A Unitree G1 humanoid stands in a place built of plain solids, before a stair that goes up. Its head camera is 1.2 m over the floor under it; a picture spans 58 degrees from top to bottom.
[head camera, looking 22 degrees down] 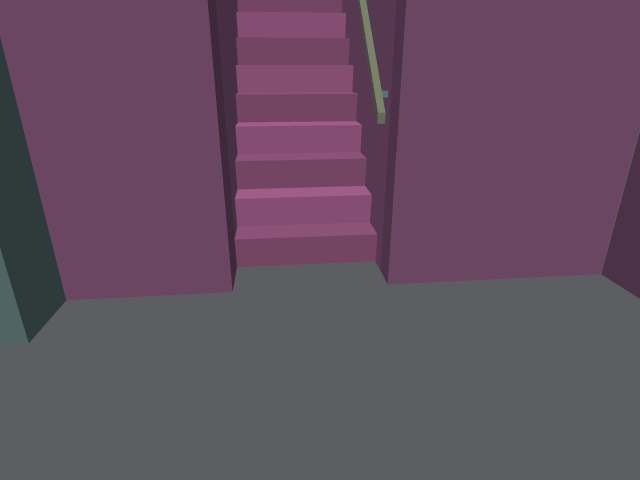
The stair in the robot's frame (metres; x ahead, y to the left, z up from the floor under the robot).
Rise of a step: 0.20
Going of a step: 0.21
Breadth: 0.90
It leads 6 degrees to the left of straight ahead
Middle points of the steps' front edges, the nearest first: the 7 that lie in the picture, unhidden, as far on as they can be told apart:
2.53 0.08 0.20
2.73 0.10 0.40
2.94 0.12 0.60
3.15 0.15 0.80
3.36 0.17 1.00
3.57 0.19 1.20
3.78 0.21 1.40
